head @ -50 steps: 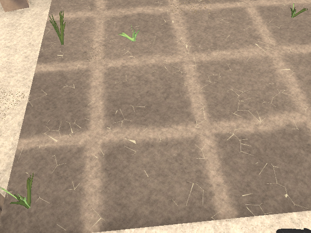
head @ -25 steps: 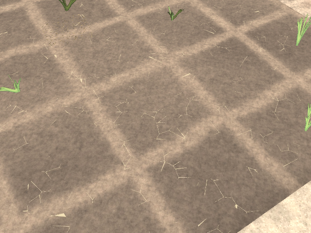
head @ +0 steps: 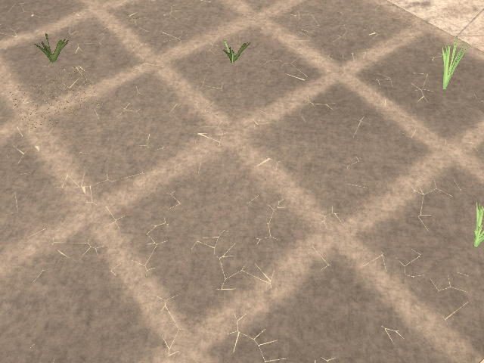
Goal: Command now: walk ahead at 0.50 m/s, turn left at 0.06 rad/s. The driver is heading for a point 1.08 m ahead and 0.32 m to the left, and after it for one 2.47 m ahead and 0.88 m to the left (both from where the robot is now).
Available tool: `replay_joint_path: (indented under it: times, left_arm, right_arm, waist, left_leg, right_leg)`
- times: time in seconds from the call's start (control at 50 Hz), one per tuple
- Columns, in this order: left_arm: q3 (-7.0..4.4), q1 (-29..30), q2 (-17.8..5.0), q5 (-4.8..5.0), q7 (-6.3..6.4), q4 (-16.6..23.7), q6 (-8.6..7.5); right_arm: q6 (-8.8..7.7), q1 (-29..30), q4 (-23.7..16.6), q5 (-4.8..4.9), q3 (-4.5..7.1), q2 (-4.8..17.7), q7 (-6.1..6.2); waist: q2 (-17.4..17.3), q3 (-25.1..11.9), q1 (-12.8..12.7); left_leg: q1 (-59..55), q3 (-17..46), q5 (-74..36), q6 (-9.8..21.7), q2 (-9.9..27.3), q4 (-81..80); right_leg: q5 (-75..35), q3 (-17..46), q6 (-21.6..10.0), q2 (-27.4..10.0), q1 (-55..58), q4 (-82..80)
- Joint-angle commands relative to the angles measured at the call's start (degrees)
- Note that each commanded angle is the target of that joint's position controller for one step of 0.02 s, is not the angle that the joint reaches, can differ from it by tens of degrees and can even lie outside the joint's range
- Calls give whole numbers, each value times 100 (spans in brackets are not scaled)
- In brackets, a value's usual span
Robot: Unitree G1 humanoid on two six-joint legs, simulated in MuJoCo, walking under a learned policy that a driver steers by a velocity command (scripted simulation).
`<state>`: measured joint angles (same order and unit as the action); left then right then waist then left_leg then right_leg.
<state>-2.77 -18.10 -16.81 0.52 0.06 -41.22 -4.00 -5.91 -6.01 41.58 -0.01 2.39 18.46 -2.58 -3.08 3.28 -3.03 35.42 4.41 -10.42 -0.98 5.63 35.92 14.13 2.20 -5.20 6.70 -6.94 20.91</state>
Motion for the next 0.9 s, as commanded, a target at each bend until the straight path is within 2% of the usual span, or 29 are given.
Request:
replay_joint_path:
  times: [0.02, 0.12, 0.18, 0.22, 0.24, 0.26, 0.28, 0.3, 0.32, 0.34, 0.36, 0.38, 0.4, 0.42, 0.48, 0.54, 0.58, 0.62, 0.66, 0.68, 0.7, 0.72, 0.74, 0.76, 0.78, 0.8, 0.82, 0.86, 0.9]
  left_arm:
    - [-243, -127, -907, -9, 49, 123, -161]
    - [-259, -652, -882, -40, 113, -189, -65]
    - [-269, -679, -905, -6, 137, -244, 35]
    - [-281, -605, -1042, 13, 116, -250, 68]
    - [-251, -463, -1025, 26, 105, -217, 59]
    - [-171, -575, -781, -97, 108, -170, -31]
    - [34, -1375, -218, -203, 11, -83, -219]
    - [-12, -935, -852, 50, -27, 146, -323]
    - [-44, -110, -910, 225, 14, 418, -366]
    - [-24, 393, -922, 144, 68, 562, -374]
    - [-34, 517, -875, 1, 122, 578, -374]
    - [-81, 359, -911, -95, 126, 564, -341]
    - [-99, 280, -851, -172, 121, 549, -308]
    - [-90, 229, -748, -191, 122, 525, -265]
    - [23, 666, -395, -217, 95, 631, -212]
    - [56, 1346, -292, -140, 18, 738, -244]
    - [25, 1695, -349, -80, -17, 852, -261]
    - [-55, 1778, -530, -54, -36, 881, -297]
    - [-151, 1476, -703, -38, -30, 798, -341]
    - [-223, 1045, -816, -69, -2, 696, -363]
    - [-298, 369, -996, -152, 33, 620, -375]
    - [-405, -265, -1389, -212, 61, 538, -313]
    - [-416, -484, -1249, -53, 14, 382, -247]
    - [-316, -164, -827, -15, 24, 490, -233]
    - [-257, 185, -673, -59, 32, 526, -191]
    - [-206, 421, -561, -89, 16, 497, -177]
    - [-166, 496, -470, -120, 6, 426, -194]
    - [-152, 529, -414, -110, -47, 289, -238]
    - [-193, 463, -541, -72, -75, 135, -280]
  right_arm:
    - [-71, 321, -349, 60, 40, 332, -141]
    - [-29, 928, -612, 109, -18, 219, -264]
    - [-27, 935, -659, 91, -46, 174, -310]
    - [-14, 219, -494, 49, 90, 390, -257]
    - [-15, -673, -244, 49, 224, 591, -205]
    - [29, -1523, -67, 67, 333, 899, -145]
    - [75, -1716, -143, 82, 373, 1273, -99]
    - [147, -2364, -16, 209, 413, 1089, -77]
    - [191, -2003, -127, 170, 392, 953, 20]
    - [196, -1362, -268, 113, 328, 798, 63]
    - [153, -993, -413, 30, 276, 704, 111]
    - [117, -800, -484, 5, 265, 699, 111]
    - [120, -700, -484, 4, 254, 597, 122]
    - [140, -682, -454, 25, 260, 588, 153]
    - [211, -765, -334, 95, 317, 749, 276]
    - [336, -1142, -168, 166, 352, 764, 366]
    - [381, -1365, -66, 185, 351, 726, 383]
    - [399, -1411, -28, 183, 356, 691, 399]
    - [406, -1296, -69, 154, 377, 679, 396]
    - [404, -1200, -124, 141, 345, 577, 372]
    - [386, -1132, -228, 87, 256, 346, 331]
    - [343, -1888, -253, 120, 143, -15, 320]
    - [327, -2073, -336, 202, 116, 217, 319]
    - [356, -1651, -294, 221, 240, 705, 323]
    - [407, -1197, -395, 166, 282, 800, 332]
    - [431, -970, -478, 90, 295, 747, 327]
    - [437, -934, -509, 61, 300, 628, 311]
    - [453, -1098, -472, 119, 236, 312, 283]
    - [445, -949, -531, 91, 182, 160, 280]
  waist:
    - [553, -106, -127]
    - [412, 284, -420]
    - [445, 242, -379]
    - [449, -274, 27]
    - [368, -759, 528]
    - [-3, -1284, 855]
    - [-1444, -2168, 436]
    - [-584, -3042, 1043]
    - [-199, -2299, 1099]
    - [441, -1423, 885]
    - [534, -1069, 680]
    - [481, -799, 411]
    - [258, -626, 263]
    - [180, -451, 187]
    - [-16, -400, 273]
    - [-78, -510, 594]
    - [-135, -450, 680]
    - [-204, -422, 606]
    - [-345, -487, 385]
    - [-309, -723, 128]
    - [-34, -1367, -209]
    - [1173, -2165, -106]
    - [2010, -2335, -85]
    - [1220, -1497, -192]
    - [835, -853, -161]
    - [634, -414, -58]
    - [706, -256, 70]
    - [882, -185, 219]
    - [857, -139, 231]
  left_leg:
    - [-667, -71, -1030, 211, -139, -434]
    - [695, 327, -91, 458, -288, -740]
    - [563, 21, 714, 485, -325, -844]
    - [-849, -502, 1253, 650, -678, -823]
    - [-2208, -686, 789, 858, -846, -917]
    - [-4088, 187, -443, 1246, -213, -374]
    - [-6098, 2743, -1844, 2427, 1283, -28]
    - [-6703, 3976, 584, 2711, 1564, -940]
    - [-6303, 3667, 1728, 2354, 1278, -1373]
    - [-5236, 3222, 1801, 2066, 1045, -1680]
    - [-4400, 3098, 1105, 2070, 1024, -1736]
    - [-3702, 2754, 397, 2029, 789, -1854]
    - [-3238, 2366, -91, 1984, 554, -1952]
    - [-2823, 1985, -365, 1914, 379, -2049]
    - [-2097, 1255, -931, 1657, -64, -2078]
    - [-1951, 1190, -196, 1299, -317, -1971]
    - [-2119, 1514, 411, 1199, -247, -1873]
    - [-2507, 1903, 757, 1127, -92, -1625]
    - [-2765, 2154, 603, 1047, 36, -1261]
    - [-2702, 2051, 336, 924, -152, -810]
    - [-2251, 1750, 697, 763, -429, 318]
    - [-641, 987, 2893, 363, -1236, 2138]
    - [481, 703, 4529, 266, -1082, 3190]
    - [800, 745, 4064, 223, -716, 3582]
    - [793, 479, 3594, 181, -539, 3618]
    - [704, 384, 3317, 146, -377, 3438]
    - [494, 369, 3118, 154, -226, 3227]
    - [113, 237, 2983, 149, -145, 2874]
    - [153, 183, 2753, 98, -95, 2357]
  right_leg:
    - [-570, 581, -737, -1498, -640, -364]
    - [-1032, 774, -676, -1993, 638, 534]
    - [-2112, 674, -508, -2126, 840, 986]
    - [-3817, 299, -338, -1870, 579, 1872]
    - [-4278, -21, -166, -1597, 119, 2925]
    - [-2521, -309, 134, -1282, -1419, 4794]
    - [2398, -316, 645, -398, -3441, 7038]
    - [1989, 459, 716, -419, -4008, 7034]
    - [1527, 511, 668, -737, -4434, 6631]
    - [1037, 383, 630, -929, -4422, 5956]
    - [709, 485, 645, -1067, -4133, 5582]
    - [547, 558, 678, -1159, -3658, 5024]
    - [525, 541, 765, -1193, -3351, 4579]
    - [492, 400, 866, -1213, -3159, 4048]
    - [-421, 54, 1074, -948, -2522, 2566]
    - [-1806, -35, 1027, -555, -1911, 1339]
    - [-1930, 100, 930, -462, -1784, 921]
    - [-1695, 316, 775, -493, -1711, 661]
    - [-1305, 357, 550, -578, -1341, 562]
    - [-1337, 299, 371, -641, -635, 340]
    - [-1199, 746, 70, -1230, 667, 483]
    - [-780, 2557, -752, -2513, 2669, 500]
    - [831, 4283, -1099, -3170, 2951, -21]
    - [1714, 3853, -855, -2925, 2185, -284]
    - [1342, 3074, -624, -2667, 1423, -413]
    - [697, 2484, -567, -2448, 757, -590]
    - [281, 2082, -542, -2254, 328, -742]
    - [-169, 1471, -556, -1985, -148, -1027]
    - [-575, 1130, -711, -1997, -229, -1228]
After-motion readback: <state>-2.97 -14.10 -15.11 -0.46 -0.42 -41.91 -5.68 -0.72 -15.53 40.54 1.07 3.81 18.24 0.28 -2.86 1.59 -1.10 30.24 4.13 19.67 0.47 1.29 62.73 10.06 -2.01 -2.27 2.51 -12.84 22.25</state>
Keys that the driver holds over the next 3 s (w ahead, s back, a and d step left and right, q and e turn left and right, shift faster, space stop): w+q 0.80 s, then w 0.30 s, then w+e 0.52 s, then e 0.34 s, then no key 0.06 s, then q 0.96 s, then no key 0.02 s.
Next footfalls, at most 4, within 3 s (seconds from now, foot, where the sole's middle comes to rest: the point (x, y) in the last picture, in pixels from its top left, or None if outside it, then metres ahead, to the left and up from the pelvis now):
0.24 left None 0.32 0.17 -0.84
0.70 right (253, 309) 0.64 0.06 -0.84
1.20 left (141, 281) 0.72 0.42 -0.84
1.72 right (193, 189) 1.08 0.30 -0.84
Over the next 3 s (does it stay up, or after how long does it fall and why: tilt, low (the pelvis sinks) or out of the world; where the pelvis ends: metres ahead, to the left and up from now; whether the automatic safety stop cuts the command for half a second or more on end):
stays up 1.05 0.45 -0.06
